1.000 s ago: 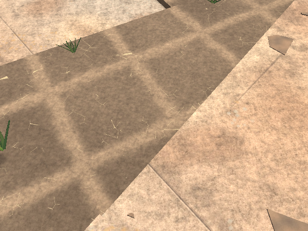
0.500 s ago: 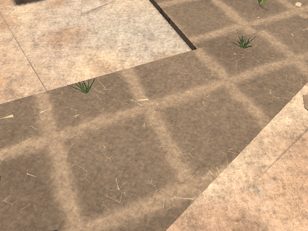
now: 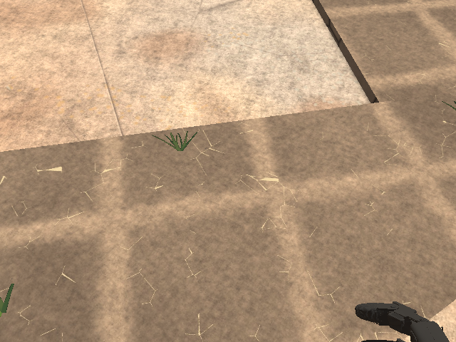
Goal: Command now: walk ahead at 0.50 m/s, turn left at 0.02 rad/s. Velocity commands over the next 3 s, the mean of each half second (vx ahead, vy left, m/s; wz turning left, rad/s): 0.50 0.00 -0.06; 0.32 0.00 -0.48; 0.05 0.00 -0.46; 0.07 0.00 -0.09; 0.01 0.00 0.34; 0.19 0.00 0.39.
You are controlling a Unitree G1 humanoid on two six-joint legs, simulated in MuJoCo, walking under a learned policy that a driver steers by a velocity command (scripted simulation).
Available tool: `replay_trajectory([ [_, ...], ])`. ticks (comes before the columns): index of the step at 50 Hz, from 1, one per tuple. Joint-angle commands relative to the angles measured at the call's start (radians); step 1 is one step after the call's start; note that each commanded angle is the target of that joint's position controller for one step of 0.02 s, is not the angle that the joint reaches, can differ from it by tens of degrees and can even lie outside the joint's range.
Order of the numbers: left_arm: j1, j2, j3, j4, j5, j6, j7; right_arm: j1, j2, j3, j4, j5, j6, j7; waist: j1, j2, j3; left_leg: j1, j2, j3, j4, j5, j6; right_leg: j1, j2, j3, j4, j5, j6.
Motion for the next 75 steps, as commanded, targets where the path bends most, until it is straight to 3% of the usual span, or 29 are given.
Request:
replay_trajectory([
  [1, 0.299, 0.088, 0.021, 0.076, -0.015, 0.025, 0.01, -0.073, -0.072, -0.027, -0.091, -0.006, -0.052, 0.0, 0.026, 0.049, -0.03, 0.192, -0.063, 0.024, -0.052, -0.369, 0.093, -0.084, -0.108, 0.128, 0.132, 1.017, 0.044],
  [3, 0.062, 0.18, 0.042, 0.023, -0.042, 0.021, 0.009, 0.25, -0.083, -0.042, 0.004, -0.02, -0.055, -0.002, -0.202, 0.086, -0.144, 0.757, -0.008, -0.012, -0.13, -0.102, 0.115, -0.485, -0.069, 0.063, 0.508, 0.912, 0.097],
  [5, -0.145, 0.18, 0.05, -0.087, -0.077, -0.007, 0.012, 0.547, -0.149, -0.063, 0.117, -0.019, -0.031, -0.021, -0.33, 0.16, -0.319, 1.131, 0.345, -0.326, -0.059, 0.383, 0.225, -0.854, -0.034, 0.047, 0.952, -0.136, 0.112],
  [6, -0.379, 0.212, 0.065, -0.125, -0.045, -0.015, 0.022, 0.54, -0.153, -0.068, 0.133, -0.035, -0.025, -0.032, -0.432, 0.153, -0.091, 0.936, 0.211, -0.126, -0.252, 0.199, 0.128, -0.903, -0.03, 0.027, 0.919, -0.229, 0.072],
  [7, -0.264, 0.127, 0.05, -0.177, -0.058, -0.019, 0.011, 0.478, -0.196, -0.078, 0.148, -0.047, -0.037, -0.042, -0.274, 0.224, -0.136, 1.043, 0.325, -0.244, -0.12, 0.2, 0.135, -1.052, -0.078, 0.123, 0.859, -0.277, 0.053],
  [8, -0.475, 0.116, 0.05, -0.171, -0.003, -0.022, 0.016, 0.63, -0.134, -0.07, 0.183, -0.039, -0.028, -0.045, -0.46, 0.106, -0.039, 0.853, 0.195, -0.078, -0.159, 0.187, 0.091, -0.957, -0.06, 0.009, 0.865, -0.335, 0.023],
  [9, -0.357, 0.017, 0.04, -0.235, -0.002, -0.011, 0.008, 0.672, -0.139, -0.058, 0.223, -0.053, -0.051, -0.045, -0.298, 0.191, -0.04, 0.889, 0.353, -0.27, -0.098, 0.276, 0.181, -1.097, -0.061, 0.097, 0.946, -0.365, 0.013],
  [10, -0.199, -0.034, -0.006, -0.24, 0.137, -0.009, -0.029, 0.567, -0.067, -0.039, 0.242, -0.085, -0.016, -0.02, -0.167, -0.06, 0.033, 0.689, 0.622, -0.517, -0.277, -0.361, 0.292, -1.059, -0.202, 0.199, 0.759, -0.255, 0.038],
  [11, -0.107, -0.064, -0.009, -0.173, 0.156, -0.017, -0.015, 0.424, -0.056, -0.043, 0.203, -0.041, 0.01, 0.007, -0.069, -0.146, 0.087, 0.214, 0.423, -0.39, -0.301, -0.645, 0.237, -0.708, -0.228, 0.156, 0.462, -0.018, -0.001],
  [12, 0.153, 0.027, 0.032, -0.078, 0.057, -0.028, -0.019, 0.187, -0.173, -0.084, 0.086, -0.037, 0.015, 0.029, 0.084, -0.203, 0.021, -0.142, 0.106, 0.082, -0.198, -0.474, 0.118, -0.207, -0.19, 0.078, 0.378, 0.077, -0.08],
  [13, 0.461, -0.003, 0.019, -0.002, 0.06, -0.025, -0.046, -0.043, -0.228, -0.098, 0.029, -0.086, 0.002, 0.057, 0.257, -0.002, -0.089, -0.473, 0.036, 0.076, -0.101, -0.586, 0.081, 0.191, -0.156, 0.108, 0.489, 0.45, -0.031],
  [14, 0.566, 0.134, 0.035, -0.021, 0.086, -0.063, -0.04, -0.284, -0.068, -0.05, -0.131, -0.048, 0.009, 0.064, 0.385, -0.359, -0.05, -0.755, -0.084, -0.084, 0.257, -0.947, 0.054, 0.226, -0.355, 0.681, 0.007, -0.074, -0.15],
  [15, 0.369, 0.357, 0.127, -0.041, -0.018, -0.07, -0.001, -0.267, -0.061, -0.066, -0.09, 0.094, 0.03, 0.005, 0.323, -0.558, -0.037, -0.514, -0.064, -0.217, 0.495, -1.054, 0.074, -0.058, -0.35, 0.93, -0.218, -0.201, -0.184],
  [16, 0.178, 0.301, 0.088, -0.082, -0.045, -0.086, 0.002, -0.091, -0.001, -0.044, -0.043, 0.142, 0.013, -0.007, 0.156, -0.422, 0.065, -0.576, -0.012, -0.268, 0.56, -1.099, 0.076, -0.141, -0.399, 1.001, -0.144, -0.193, -0.22],
  [20, -0.233, 0.14, 0.042, -0.16, -0.019, -0.03, -0.02, 0.315, -0.083, -0.062, 0.154, 0.084, 0.001, -0.027, -0.11, -0.045, 0.041, -0.139, 0.071, -0.119, 0.469, -0.662, 0.0, -0.625, -0.294, 0.53, 0.206, -0.12, -0.094],
  [24, -0.426, 0.135, 0.05, -0.176, -0.045, -0.013, 0.008, 0.586, -0.064, -0.084, 0.244, 0.078, 0.032, -0.041, -0.328, -0.066, -0.086, 0.619, 0.066, 0.032, 0.079, -0.321, -0.029, -0.829, -0.191, 0.179, 0.368, 0.212, 0.012],
  [26, -0.397, -0.009, 0.043, -0.134, -0.076, -0.024, 0.012, 0.744, -0.067, -0.074, 0.299, 0.002, 0.008, -0.03, -0.404, 0.144, -0.088, 0.657, 0.183, -0.151, -0.02, -0.288, 0.021, -0.857, 0.008, 0.165, 1.109, -0.031, 0.02],
  [28, -0.088, -0.067, 0.039, -0.135, -0.088, -0.043, 0.005, 0.615, -0.087, -0.054, 0.266, -0.003, -0.008, -0.021, -0.153, 0.311, -0.083, 0.62, 0.356, -0.432, 0.003, 0.138, 0.02, -1.03, -0.003, 0.246, 1.303, 0.062, 0.023],
  [30, -0.189, 0.024, 0.06, -0.196, -0.092, -0.031, 0.014, 0.46, -0.105, -0.061, 0.242, -0.001, -0.016, -0.02, -0.108, 0.183, -0.073, 0.543, 0.4, -0.497, -0.161, -0.358, 0.029, -1.122, -0.076, 0.226, 1.114, 0.304, 0.004],
  [45, -0.375, 0.078, 0.074, -0.274, -0.032, 0.04, -0.101, 0.348, -0.195, -0.098, 0.184, 0.046, 0.025, -0.139, -0.042, 0.158, -0.166, 0.541, 0.254, 0.094, 0.057, 0.418, -0.026, -0.436, -0.003, -0.061, -0.037, 0.488, -0.034],
  [47, -0.203, 0.188, 0.11, -0.23, -0.019, 0.037, -0.078, 0.292, -0.176, -0.093, 0.13, 0.03, 0.017, -0.113, 0.032, 0.006, -0.27, 0.283, 0.115, 0.103, 0.511, -0.258, -0.063, -0.021, -0.105, 0.14, -0.189, 0.909, -0.134],
  [48, -0.244, 0.269, 0.111, -0.257, 0.005, 0.039, -0.059, 0.387, -0.07, -0.066, 0.103, -0.035, 0.008, -0.088, -0.086, -0.217, -0.335, -0.05, -0.051, 0.018, 0.849, -1.154, -0.096, 0.225, -0.347, 0.496, -0.046, 1.524, -0.299],
  [49, -0.237, 0.244, 0.102, -0.273, 0.011, 0.041, -0.053, 0.438, -0.104, -0.061, 0.082, -0.004, -0.009, -0.065, -0.071, -0.159, -0.502, -0.119, -0.033, -0.195, 0.99, -1.143, -0.087, 0.274, -0.432, 0.619, -0.117, 1.365, -0.414],
  [52, -0.427, 0.151, 0.082, -0.346, -0.044, 0.057, -0.036, 0.278, -0.188, -0.088, 0.033, 0.017, 0.018, -0.086, -0.124, 0.088, -0.221, -0.173, 0.048, -0.157, 0.8, -0.938, -0.086, -0.1, -0.28, 0.449, -0.25, 0.841, -0.27],
  [67, -0.361, 0.176, 0.09, -0.404, -0.033, 0.128, 0.014, 0.175, -0.139, -0.073, -0.064, 0.026, 0.053, -0.083, -0.142, -0.148, -0.218, 0.252, 0.001, -0.099, -0.019, -0.661, -0.078, -0.329, -0.146, 0.475, -0.161, 0.511, -0.083],
  [68, -0.321, 0.15, 0.082, -0.397, -0.034, 0.128, 0.016, 0.199, -0.158, -0.08, -0.061, 0.019, 0.05, -0.077, -0.144, -0.119, -0.212, 0.346, 0.051, -0.125, -0.117, -0.599, -0.048, -0.366, -0.108, 0.452, -0.109, 0.435, -0.042],
  [70, -0.268, 0.148, 0.085, -0.429, -0.03, 0.112, 0.014, 0.199, -0.279, -0.106, -0.079, -0.039, 0.057, -0.073, -0.09, 0.343, -0.164, 0.399, 0.428, -0.59, -0.233, -0.309, 0.226, -0.636, 0.106, 0.212, 0.276, -0.117, 0.074],
  [72, -0.281, 0.254, 0.121, -0.388, -0.028, 0.103, 0.01, 0.139, -0.205, -0.094, -0.113, -0.015, 0.05, -0.076, -0.098, 0.181, -0.145, 0.341, 0.375, -0.499, -0.214, -0.384, 0.235, -0.638, 0.045, 0.246, 0.566, -0.01, 0.125],
  [75, -0.251, 0.165, 0.101, -0.347, -0.023, 0.13, 0.016, 0.102, -0.135, -0.063, -0.111, 0.02, 0.06, -0.076, -0.078, 0.133, -0.115, 0.298, 0.243, -0.317, -0.194, -0.39, 0.157, -0.577, 0.023, 0.203, 0.631, 0.111, 0.167],
])
Next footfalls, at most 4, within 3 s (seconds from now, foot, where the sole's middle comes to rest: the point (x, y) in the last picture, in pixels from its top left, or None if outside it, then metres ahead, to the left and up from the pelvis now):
0.26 right None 0.26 -0.10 -0.73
0.52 left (198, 340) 0.47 0.17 -0.86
0.94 right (266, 270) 0.72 -0.02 -0.86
1.36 left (211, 240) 0.80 0.18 -0.86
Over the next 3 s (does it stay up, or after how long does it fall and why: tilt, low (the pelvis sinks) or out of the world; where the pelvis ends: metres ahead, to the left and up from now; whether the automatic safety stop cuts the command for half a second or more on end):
stays up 0.75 0.07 -0.08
